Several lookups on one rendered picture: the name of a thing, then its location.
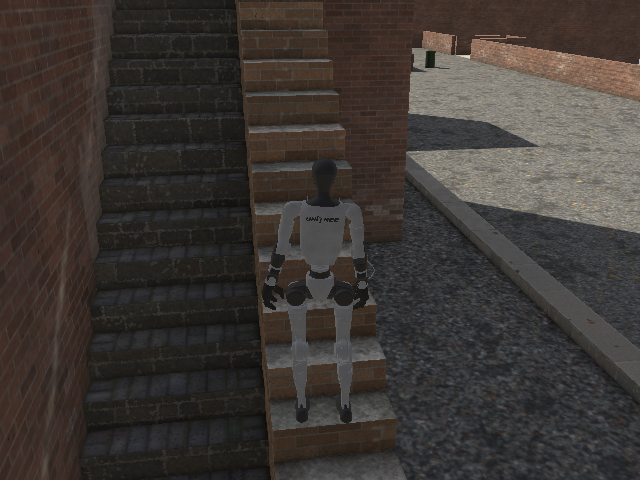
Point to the right robot upper arm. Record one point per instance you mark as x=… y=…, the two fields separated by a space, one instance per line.
x=353 y=213

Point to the robot left forearm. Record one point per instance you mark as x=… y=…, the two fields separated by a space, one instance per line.
x=275 y=267

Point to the robot right shin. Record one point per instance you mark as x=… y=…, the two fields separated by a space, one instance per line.
x=345 y=372

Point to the robot left hand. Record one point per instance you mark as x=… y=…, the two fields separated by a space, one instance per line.
x=267 y=295

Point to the robot right forearm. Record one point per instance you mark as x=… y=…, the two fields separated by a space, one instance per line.
x=360 y=267

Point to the robot right hand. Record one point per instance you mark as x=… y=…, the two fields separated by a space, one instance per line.
x=362 y=294

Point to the robot left thigh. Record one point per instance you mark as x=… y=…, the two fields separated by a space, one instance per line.
x=297 y=309

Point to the left robot upper arm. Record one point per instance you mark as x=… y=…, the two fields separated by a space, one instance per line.
x=290 y=211

